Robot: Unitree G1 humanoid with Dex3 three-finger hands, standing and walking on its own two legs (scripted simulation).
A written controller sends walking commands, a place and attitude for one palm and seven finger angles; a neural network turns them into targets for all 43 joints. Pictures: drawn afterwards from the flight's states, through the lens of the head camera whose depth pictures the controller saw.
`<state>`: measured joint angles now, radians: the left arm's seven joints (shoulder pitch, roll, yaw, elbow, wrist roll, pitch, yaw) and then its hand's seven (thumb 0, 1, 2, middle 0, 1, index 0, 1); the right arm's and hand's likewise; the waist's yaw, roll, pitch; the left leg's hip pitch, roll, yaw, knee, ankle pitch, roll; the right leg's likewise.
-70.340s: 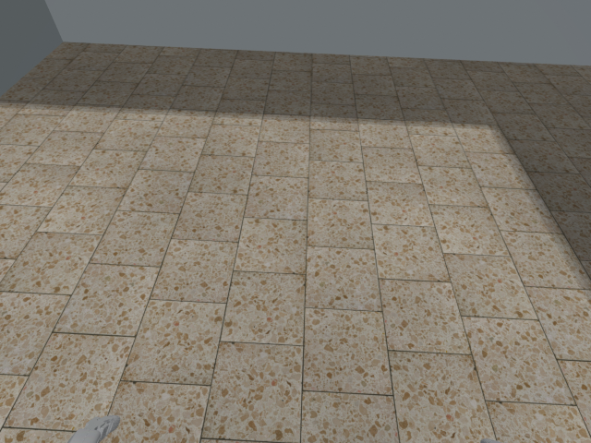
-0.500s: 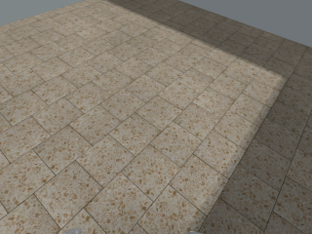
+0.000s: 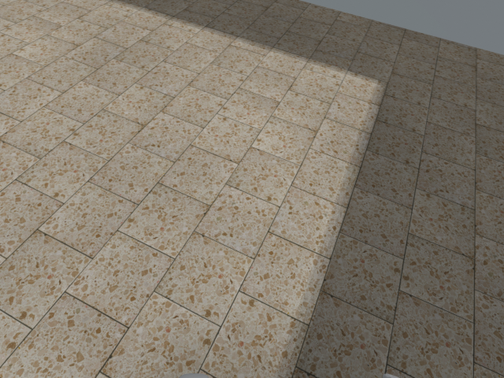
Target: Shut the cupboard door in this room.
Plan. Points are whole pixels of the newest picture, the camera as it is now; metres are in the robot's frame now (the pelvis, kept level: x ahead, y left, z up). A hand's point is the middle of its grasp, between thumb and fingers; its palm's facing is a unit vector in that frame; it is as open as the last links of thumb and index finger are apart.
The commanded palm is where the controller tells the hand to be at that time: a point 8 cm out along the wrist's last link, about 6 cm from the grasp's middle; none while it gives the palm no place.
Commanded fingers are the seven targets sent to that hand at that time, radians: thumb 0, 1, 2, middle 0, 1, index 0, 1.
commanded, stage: turn to face it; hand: left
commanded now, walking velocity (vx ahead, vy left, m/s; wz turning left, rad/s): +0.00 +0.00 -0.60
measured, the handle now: out of the picture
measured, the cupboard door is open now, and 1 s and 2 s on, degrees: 25 25 25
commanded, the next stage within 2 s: none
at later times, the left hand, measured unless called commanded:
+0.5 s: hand (178, 349) +0.18 +0.14 -0.14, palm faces -0.31 -0.91 -0.28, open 7.4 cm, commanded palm none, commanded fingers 0.00 0.90 0.90 -0.20 -0.30 -0.20 -0.30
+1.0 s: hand (172, 350) +0.18 +0.15 -0.17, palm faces -0.51 -0.84 -0.18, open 7.4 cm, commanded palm none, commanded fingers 0.00 0.90 0.90 -0.20 -0.30 -0.20 -0.30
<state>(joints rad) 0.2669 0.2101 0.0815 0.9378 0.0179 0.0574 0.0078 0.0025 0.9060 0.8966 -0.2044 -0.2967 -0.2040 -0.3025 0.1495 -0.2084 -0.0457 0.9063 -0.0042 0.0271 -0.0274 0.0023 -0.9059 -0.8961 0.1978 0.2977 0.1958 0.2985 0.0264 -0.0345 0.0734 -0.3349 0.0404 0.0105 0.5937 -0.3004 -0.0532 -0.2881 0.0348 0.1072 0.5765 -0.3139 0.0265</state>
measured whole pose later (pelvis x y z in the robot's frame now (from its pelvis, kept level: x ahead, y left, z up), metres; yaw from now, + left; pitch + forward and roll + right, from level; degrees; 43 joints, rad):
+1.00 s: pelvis +0.01 +0.02 +0.01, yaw -36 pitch +0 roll -3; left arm 0.21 0.26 0.10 0.92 0.02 0.09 -0.03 0.00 0.91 0.90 -0.20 -0.30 -0.20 -0.30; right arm 0.17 -0.18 -0.01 0.86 -0.03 0.02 -0.03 0.00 -0.90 -0.90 0.20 0.30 0.20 0.30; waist 0.03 -0.04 0.07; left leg -0.26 0.08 0.11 0.52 -0.27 0.03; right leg -0.49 0.04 0.02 1.09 -0.47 0.04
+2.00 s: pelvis -0.01 +0.00 +0.01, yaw -70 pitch +1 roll -2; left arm 0.18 0.26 0.10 0.91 0.02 0.09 -0.04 0.00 0.91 0.90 -0.20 -0.30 -0.20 -0.30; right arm 0.22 -0.20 -0.02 0.89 -0.03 0.02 -0.02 0.00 -0.90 -0.90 0.20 0.30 0.20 0.30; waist 0.01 0.01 0.08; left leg -0.23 0.15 0.20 0.51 -0.27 -0.02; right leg -0.43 -0.03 -0.04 0.93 -0.45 0.04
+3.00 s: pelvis -0.06 -0.11 +0.01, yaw -84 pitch -1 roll +0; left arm 0.20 0.16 0.05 1.01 0.02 -0.03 -0.01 0.00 0.91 0.90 -0.20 -0.30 -0.20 -0.30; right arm 0.42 -0.20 -0.04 1.11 -0.02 0.03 0.00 0.00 -0.90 -0.90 0.20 0.30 0.20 0.30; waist -0.04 0.04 0.03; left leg -0.29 0.09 0.07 0.90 -0.49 0.00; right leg -0.25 -0.01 -0.10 0.55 -0.29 -0.05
